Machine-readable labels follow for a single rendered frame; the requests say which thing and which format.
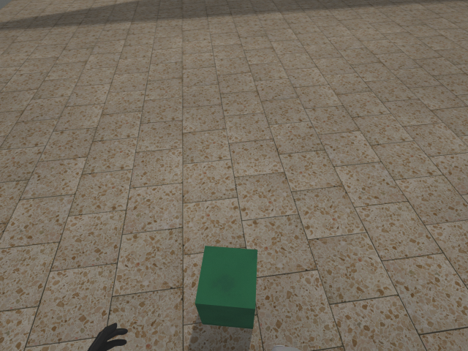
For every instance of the carton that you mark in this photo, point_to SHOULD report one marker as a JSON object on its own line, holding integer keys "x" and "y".
{"x": 226, "y": 292}

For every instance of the left robot hand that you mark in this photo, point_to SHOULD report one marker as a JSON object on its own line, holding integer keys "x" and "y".
{"x": 101, "y": 342}

